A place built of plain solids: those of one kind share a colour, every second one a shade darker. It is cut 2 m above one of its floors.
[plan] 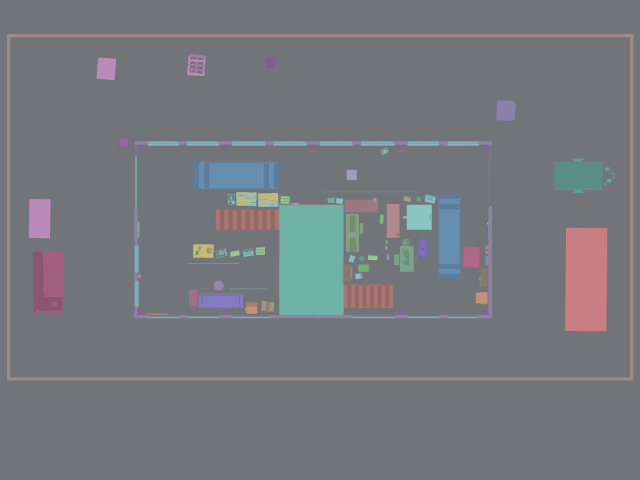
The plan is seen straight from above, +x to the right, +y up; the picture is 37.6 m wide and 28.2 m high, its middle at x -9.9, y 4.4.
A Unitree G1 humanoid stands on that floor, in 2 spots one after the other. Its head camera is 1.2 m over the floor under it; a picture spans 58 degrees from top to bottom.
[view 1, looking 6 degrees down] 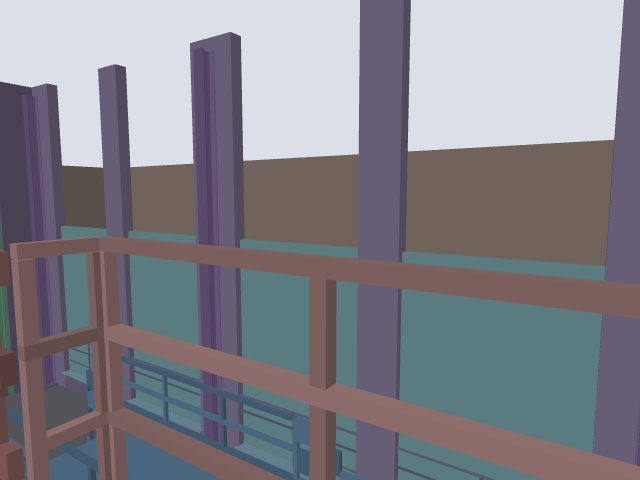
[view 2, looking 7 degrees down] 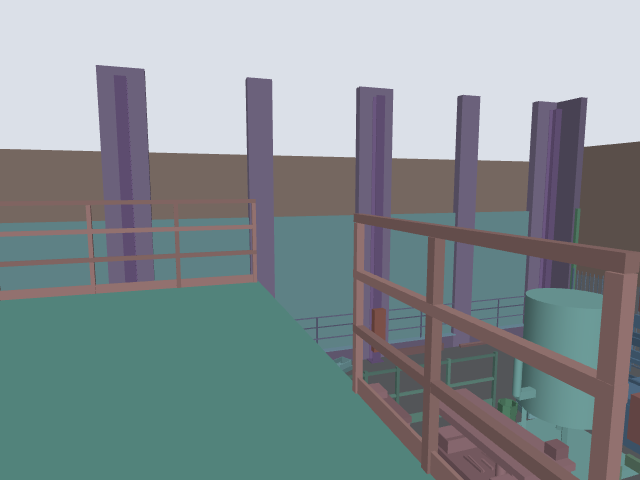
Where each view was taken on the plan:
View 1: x -10.76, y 5.59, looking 123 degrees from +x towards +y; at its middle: yard_bound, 12.85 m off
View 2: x -9.54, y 1.09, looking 71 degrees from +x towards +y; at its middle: window_pane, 9.60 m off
